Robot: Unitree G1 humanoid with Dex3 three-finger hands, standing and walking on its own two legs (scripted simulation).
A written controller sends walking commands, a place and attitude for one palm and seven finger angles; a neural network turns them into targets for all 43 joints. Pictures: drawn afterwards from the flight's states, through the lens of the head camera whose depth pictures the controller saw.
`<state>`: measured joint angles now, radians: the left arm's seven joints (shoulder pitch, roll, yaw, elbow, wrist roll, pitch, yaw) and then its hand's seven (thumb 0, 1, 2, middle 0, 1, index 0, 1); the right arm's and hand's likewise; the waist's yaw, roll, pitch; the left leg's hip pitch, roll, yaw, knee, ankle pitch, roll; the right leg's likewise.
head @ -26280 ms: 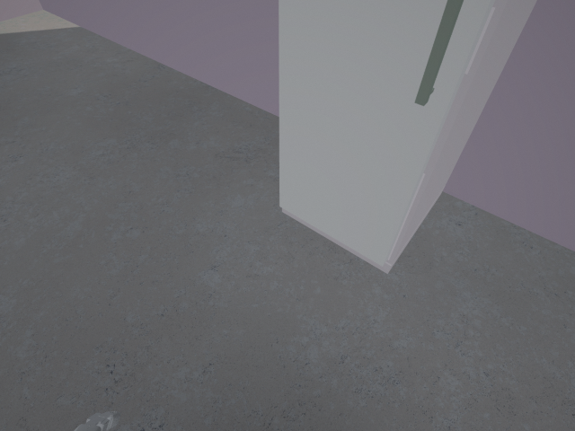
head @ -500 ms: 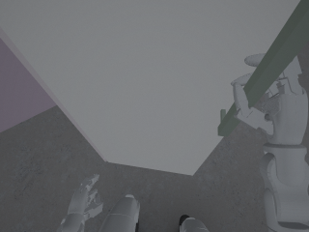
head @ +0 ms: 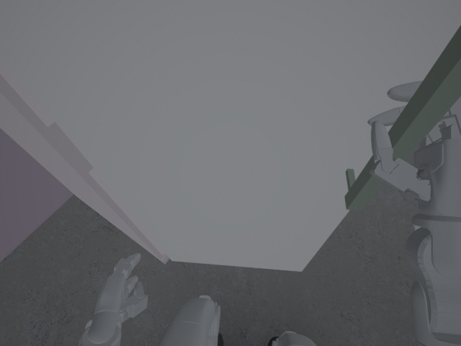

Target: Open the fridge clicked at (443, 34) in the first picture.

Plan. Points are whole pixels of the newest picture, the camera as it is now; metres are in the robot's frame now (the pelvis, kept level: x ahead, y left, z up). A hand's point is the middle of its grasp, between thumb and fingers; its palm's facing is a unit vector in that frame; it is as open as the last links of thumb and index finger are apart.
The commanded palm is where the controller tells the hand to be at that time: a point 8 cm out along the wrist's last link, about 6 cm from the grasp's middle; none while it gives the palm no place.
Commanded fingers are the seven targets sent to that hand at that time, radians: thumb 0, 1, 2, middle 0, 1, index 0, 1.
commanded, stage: walk backward, drawing the door open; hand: right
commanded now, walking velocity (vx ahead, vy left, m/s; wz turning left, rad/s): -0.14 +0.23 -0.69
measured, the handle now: (417, 94) +0.36 -0.16 +0.26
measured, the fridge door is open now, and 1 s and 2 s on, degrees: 61 67 67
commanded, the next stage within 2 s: stop walking and hold the door back in 0.14 s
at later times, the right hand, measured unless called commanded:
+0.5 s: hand (378, 213) +0.25 -0.12 +0.21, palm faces +0.47 +0.86 -0.18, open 6.1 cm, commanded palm +0.23 -0.17 +0.19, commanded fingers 0.00 -0.90 -0.90 0.45 1.40 0.45 1.40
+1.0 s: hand (383, 189) +0.27 -0.13 +0.21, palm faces +0.45 +0.87 -0.20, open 5.7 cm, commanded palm +0.23 -0.18 +0.19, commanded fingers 0.00 -0.90 -0.90 0.45 1.40 0.45 1.40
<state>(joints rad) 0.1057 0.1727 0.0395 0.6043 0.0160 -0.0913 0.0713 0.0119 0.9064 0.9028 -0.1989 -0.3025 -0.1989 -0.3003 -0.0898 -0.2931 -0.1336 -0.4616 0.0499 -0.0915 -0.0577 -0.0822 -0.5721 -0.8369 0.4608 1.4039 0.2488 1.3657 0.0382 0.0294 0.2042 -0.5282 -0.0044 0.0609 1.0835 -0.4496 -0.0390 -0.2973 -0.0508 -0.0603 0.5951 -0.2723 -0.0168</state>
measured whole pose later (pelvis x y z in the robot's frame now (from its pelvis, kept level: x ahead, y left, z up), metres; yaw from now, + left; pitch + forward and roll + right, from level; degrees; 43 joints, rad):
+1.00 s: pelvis -0.10 +0.17 +0.00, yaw -19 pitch -2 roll -2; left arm 0.25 0.27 -0.01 0.76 -0.02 -0.04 0.12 0.01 0.90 0.90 -0.21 -0.30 -0.21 -0.30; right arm -0.80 -0.34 -0.19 0.78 0.02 -0.18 -0.02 -0.15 -0.59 -0.80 0.46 1.40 0.44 1.40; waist 0.05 -0.01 0.08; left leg -0.27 0.08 0.03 0.55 -0.24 -0.01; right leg -0.39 -0.01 -0.04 0.81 -0.40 0.01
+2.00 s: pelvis -0.11 +0.15 +0.00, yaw -14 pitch +3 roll +0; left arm 0.35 0.27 0.01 0.74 -0.03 -0.13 0.03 0.01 0.90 0.90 -0.20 -0.30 -0.20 -0.30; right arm -0.68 -0.37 -0.23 0.70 0.04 -0.30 0.04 -0.01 0.47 -0.24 0.41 1.32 0.32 1.26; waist 0.07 0.00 -0.03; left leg -0.38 0.00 0.01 0.59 -0.27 0.01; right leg -0.39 -0.06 -0.07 0.58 -0.24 0.01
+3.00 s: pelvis -0.09 +0.12 +0.00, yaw -16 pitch +5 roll +1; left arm 0.35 0.26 -0.01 0.66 -0.03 -0.10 0.06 0.01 0.90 0.90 -0.20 -0.30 -0.20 -0.30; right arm -0.48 -0.42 -0.34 0.47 0.17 -0.23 0.23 -0.01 0.55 -0.20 0.26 1.15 0.26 1.15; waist 0.01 -0.02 -0.07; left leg -0.36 0.02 0.02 0.59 -0.31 -0.02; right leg -0.41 -0.04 -0.05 0.63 -0.31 -0.01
